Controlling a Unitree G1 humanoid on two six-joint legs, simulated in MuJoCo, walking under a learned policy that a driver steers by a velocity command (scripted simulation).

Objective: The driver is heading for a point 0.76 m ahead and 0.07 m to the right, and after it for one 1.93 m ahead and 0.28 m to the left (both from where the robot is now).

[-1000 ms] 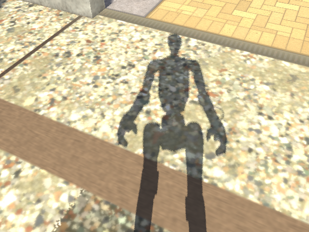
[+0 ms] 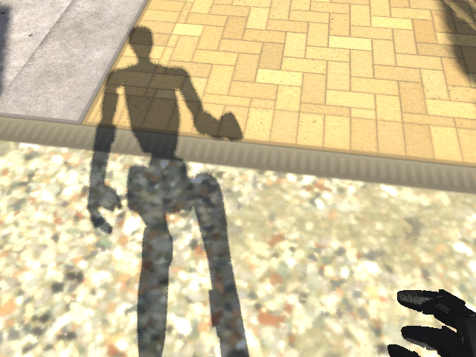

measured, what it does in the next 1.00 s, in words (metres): walks ahead: left foot, then right foot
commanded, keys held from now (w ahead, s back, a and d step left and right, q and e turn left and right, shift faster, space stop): w+e+shift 0.28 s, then w+shift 0.34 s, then w+q+shift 0.38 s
